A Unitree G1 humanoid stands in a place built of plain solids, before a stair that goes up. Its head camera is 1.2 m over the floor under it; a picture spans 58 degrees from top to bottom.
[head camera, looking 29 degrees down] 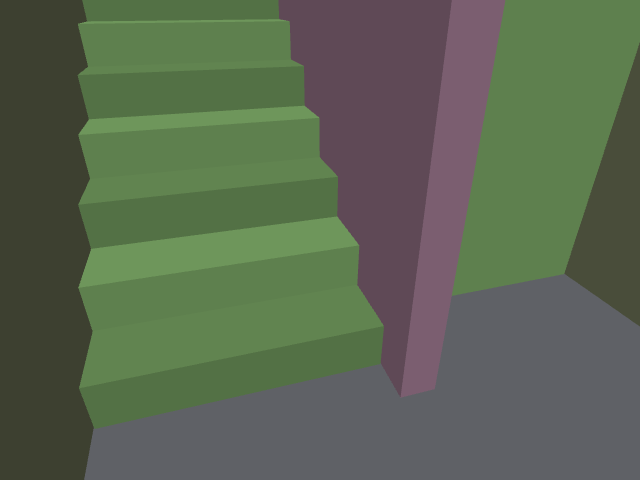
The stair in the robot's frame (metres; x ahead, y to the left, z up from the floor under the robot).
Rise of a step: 0.18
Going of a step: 0.27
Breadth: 0.99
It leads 17 degrees to the left of straight ahead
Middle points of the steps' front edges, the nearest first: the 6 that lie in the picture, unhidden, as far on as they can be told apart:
1.06 0.25 0.18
1.32 0.32 0.37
1.57 0.40 0.55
1.83 0.48 0.74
2.09 0.55 0.92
2.34 0.63 1.11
